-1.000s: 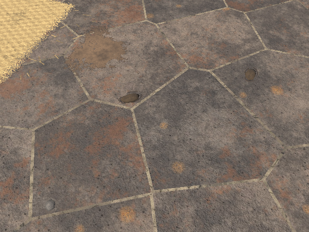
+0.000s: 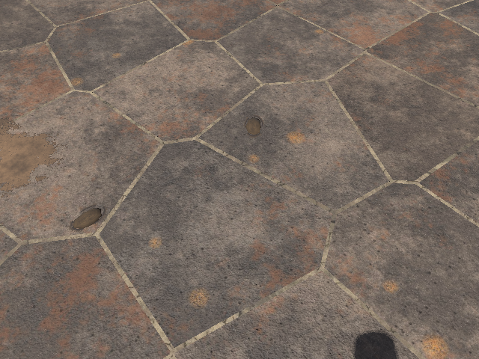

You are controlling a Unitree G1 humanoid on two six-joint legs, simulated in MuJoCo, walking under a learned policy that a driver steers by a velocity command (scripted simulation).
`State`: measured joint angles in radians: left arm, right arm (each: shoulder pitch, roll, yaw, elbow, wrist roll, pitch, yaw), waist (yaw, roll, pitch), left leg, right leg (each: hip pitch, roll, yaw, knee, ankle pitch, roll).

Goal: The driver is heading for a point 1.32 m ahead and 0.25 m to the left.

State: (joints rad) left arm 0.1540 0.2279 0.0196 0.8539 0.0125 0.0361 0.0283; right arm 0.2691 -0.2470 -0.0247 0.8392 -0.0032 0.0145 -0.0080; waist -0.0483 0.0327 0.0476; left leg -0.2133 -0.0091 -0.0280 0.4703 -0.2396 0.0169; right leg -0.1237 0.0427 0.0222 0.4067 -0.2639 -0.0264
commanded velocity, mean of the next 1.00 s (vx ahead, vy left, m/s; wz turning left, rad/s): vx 0.00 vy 0.00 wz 0.28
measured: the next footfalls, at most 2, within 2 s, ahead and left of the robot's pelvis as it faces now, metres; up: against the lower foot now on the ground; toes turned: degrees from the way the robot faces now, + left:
left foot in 0.26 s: +0.02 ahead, +0.11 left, +0.00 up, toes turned +9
right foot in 0.84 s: +0.08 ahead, -0.07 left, +0.00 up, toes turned +25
